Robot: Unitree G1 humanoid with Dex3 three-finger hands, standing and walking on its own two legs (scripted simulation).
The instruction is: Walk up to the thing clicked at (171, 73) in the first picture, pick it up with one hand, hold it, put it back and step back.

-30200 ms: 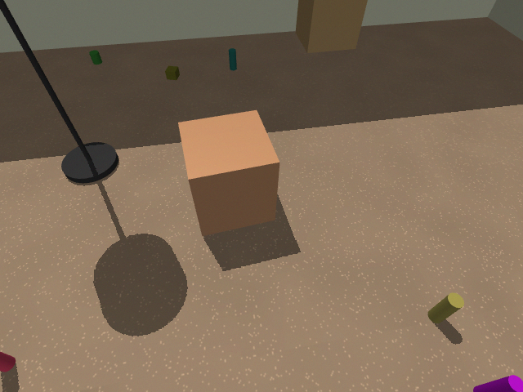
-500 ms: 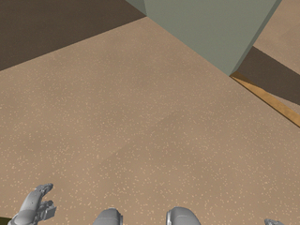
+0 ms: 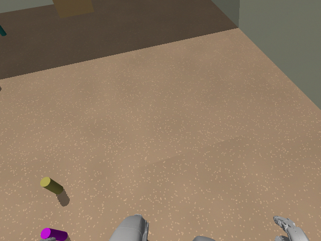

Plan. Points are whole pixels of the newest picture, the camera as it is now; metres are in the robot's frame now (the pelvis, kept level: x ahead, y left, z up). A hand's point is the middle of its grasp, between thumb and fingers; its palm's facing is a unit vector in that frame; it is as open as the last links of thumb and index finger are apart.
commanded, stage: walk up
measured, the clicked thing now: out of the picture +1.81 +2.28 -0.73
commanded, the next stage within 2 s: stand in 1.40 s
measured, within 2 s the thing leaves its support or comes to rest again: neither
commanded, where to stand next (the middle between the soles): +0.07 +0.00 m, yaw +11 degrees
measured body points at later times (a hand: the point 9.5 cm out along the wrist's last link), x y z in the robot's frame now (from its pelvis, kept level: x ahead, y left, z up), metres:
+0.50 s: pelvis -0.01 +0.00 -0.01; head +0.01 +0.00 +0.44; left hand -0.02 +0.32 -0.12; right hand +0.16 -0.29 -0.12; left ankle -0.01 +0.12 -0.70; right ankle +0.03 -0.15 -0.73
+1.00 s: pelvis -0.01 -0.01 +0.01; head +0.01 +0.00 +0.46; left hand +0.00 +0.31 -0.12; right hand +0.16 -0.27 -0.12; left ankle -0.01 +0.12 -0.73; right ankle +0.02 -0.13 -0.73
